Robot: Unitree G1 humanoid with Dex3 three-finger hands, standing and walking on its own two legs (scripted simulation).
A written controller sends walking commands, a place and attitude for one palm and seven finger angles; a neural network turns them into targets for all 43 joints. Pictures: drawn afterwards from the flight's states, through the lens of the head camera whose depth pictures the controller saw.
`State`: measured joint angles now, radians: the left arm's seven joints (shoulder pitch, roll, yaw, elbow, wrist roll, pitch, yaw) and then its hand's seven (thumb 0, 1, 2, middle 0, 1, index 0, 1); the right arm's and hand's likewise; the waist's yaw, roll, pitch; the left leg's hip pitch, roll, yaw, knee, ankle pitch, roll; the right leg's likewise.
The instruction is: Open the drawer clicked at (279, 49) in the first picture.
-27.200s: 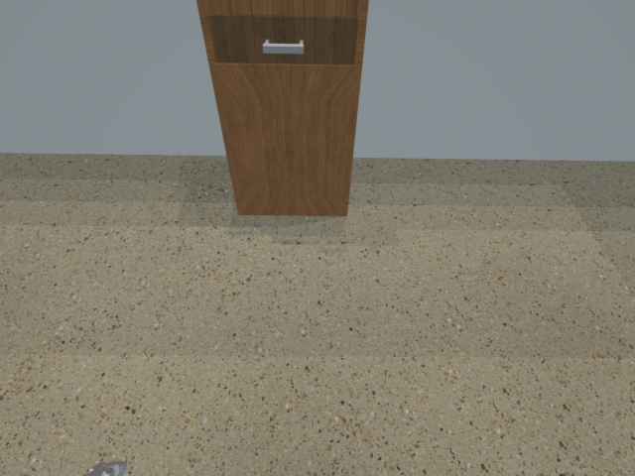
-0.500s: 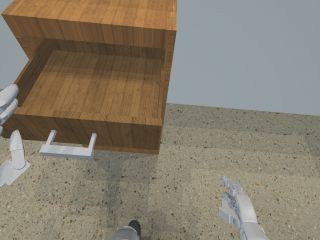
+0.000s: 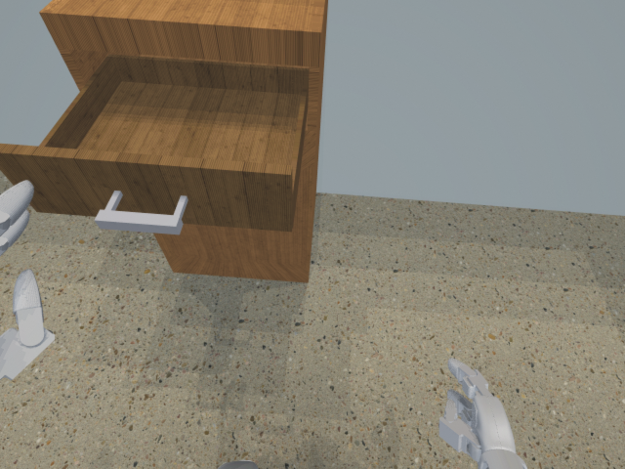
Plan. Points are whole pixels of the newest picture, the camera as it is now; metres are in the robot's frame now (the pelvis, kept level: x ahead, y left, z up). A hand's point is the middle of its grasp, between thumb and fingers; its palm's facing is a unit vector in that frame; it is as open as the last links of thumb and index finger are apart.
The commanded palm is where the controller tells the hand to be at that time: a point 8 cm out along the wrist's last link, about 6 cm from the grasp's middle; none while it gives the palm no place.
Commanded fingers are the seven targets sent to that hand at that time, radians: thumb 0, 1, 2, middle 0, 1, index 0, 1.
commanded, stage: stop stepping back and stand still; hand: left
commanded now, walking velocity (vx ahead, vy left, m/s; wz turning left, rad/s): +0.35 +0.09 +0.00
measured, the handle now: (144, 211) +0.46 +0.29 +0.00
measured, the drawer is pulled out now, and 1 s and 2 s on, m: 0.29 0.29 0.29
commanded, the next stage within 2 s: let the arm hang, fingers relaxed in 1.32 s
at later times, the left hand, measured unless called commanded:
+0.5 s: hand out of the picture +0.11 +0.23 +0.19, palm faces +0.47 -0.77 -0.44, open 7.4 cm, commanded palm +0.05 +0.27 +0.19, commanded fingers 0.00 0.90 0.90 -0.20 -0.30 -0.20 -0.30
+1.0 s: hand out of the picture +0.12 +0.24 +0.17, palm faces +0.44 -0.79 -0.43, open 7.4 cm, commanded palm +0.06 +0.28 +0.19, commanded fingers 0.00 0.90 0.90 -0.20 -0.30 -0.20 -0.30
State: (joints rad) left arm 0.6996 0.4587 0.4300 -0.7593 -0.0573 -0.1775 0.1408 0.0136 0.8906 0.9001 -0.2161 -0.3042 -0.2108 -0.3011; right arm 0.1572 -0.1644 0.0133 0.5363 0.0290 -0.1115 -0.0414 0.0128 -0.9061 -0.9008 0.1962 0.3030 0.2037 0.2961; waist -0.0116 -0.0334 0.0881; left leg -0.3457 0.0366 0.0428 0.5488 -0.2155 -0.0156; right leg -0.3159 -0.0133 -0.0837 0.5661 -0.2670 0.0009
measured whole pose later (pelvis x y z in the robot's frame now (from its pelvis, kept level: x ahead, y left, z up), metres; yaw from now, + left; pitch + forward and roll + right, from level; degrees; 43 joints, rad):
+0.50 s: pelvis -0.06 -0.02 +0.00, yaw +4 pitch -2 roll +1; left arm 0.58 0.37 0.37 -0.54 -0.02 -0.21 0.15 0.01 0.89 0.90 -0.22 -0.30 -0.21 -0.30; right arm 0.25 -0.23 -0.01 0.65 0.01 -0.09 -0.06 0.01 -0.91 -0.90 0.20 0.30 0.20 0.30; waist -0.01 -0.01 -0.03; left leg -0.30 -0.01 0.01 0.77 -0.43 0.04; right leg -0.33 0.00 -0.10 0.52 -0.16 -0.08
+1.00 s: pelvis -0.05 -0.01 +0.01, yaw +5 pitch +0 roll +0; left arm 0.63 0.36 0.34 -0.58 -0.03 -0.18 0.15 0.01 0.89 0.90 -0.21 -0.30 -0.21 -0.30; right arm 0.20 -0.21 0.02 0.60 0.01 -0.09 -0.05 0.01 -0.90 -0.90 0.20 0.30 0.21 0.30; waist 0.00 0.00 0.03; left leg -0.19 0.00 0.04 0.46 -0.26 0.02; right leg -0.24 0.02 -0.05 0.42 -0.17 -0.03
